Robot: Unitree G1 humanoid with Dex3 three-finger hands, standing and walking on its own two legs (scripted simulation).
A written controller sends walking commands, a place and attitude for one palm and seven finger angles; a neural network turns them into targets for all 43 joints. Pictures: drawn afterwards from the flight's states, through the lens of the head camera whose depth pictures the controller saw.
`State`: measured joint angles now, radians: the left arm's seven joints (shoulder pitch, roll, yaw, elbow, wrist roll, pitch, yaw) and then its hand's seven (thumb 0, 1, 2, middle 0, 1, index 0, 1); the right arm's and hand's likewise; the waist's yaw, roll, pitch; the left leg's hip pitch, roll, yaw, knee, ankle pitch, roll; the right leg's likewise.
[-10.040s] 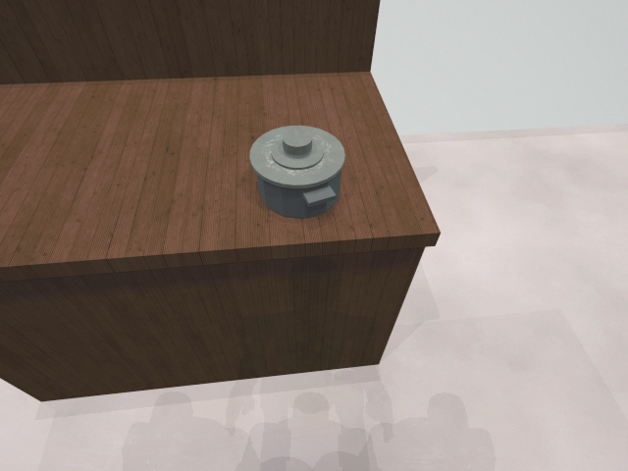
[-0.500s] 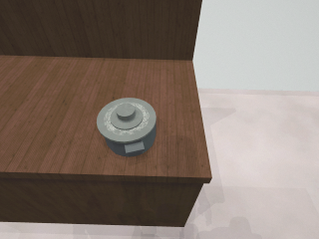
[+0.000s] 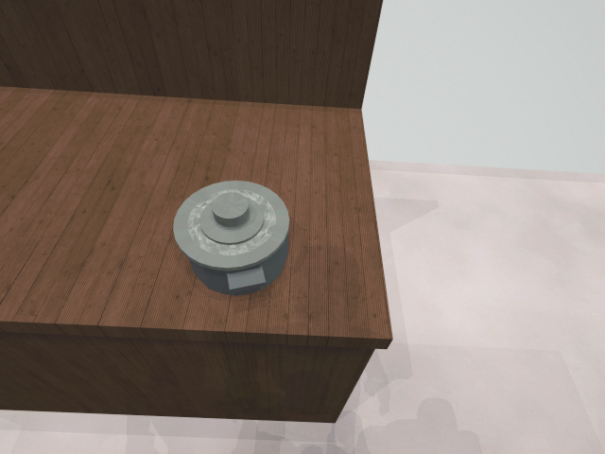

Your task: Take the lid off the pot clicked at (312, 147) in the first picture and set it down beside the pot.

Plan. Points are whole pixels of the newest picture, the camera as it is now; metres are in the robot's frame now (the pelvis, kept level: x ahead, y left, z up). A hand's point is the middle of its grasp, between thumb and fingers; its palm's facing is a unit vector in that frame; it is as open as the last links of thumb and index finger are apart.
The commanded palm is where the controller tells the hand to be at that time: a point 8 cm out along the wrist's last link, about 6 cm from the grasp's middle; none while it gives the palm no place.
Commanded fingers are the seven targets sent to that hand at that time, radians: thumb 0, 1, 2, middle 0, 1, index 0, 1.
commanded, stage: look again from close up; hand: left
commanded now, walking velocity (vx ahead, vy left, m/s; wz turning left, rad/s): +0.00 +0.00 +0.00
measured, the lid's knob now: (230, 209) +0.43 +0.14 +0.07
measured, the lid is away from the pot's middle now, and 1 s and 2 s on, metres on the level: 0.00 0.00 0.00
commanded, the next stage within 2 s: lift the closed hand beside the body in 0.32 s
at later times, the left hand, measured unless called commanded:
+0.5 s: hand out of the picture +0.04 +0.18 -0.15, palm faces +0.09 -0.96 -0.25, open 7.2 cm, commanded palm +0.08 +0.22 -0.06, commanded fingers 0.00 0.90 0.90 -0.42 -0.54 -0.42 -0.54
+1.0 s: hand out of the picture +0.07 +0.19 -0.03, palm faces +0.29 -0.92 -0.27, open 3.1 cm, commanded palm +0.03 +0.23 +0.01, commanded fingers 0.00 0.90 0.90 -1.30 -1.50 -1.30 -1.50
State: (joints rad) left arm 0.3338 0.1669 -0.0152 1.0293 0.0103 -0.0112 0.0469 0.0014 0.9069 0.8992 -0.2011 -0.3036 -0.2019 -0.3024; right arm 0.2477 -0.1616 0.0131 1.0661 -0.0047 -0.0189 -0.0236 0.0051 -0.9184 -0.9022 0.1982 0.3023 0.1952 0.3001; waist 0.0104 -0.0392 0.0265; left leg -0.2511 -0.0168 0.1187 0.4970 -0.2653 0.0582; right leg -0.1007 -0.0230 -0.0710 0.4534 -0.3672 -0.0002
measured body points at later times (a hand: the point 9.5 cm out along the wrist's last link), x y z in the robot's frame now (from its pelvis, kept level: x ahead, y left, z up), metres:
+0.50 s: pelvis +0.00 -0.01 +0.00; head +0.03 +0.00 +0.45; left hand +0.03 +0.23 -0.13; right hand +0.03 -0.24 -0.14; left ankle +0.00 +0.08 -0.74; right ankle -0.08 -0.11 -0.74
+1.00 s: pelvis -0.05 -0.04 +0.01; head -0.06 -0.05 +0.45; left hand +0.05 +0.23 -0.01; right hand +0.17 -0.25 -0.05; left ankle +0.00 +0.08 -0.74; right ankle -0.08 -0.11 -0.74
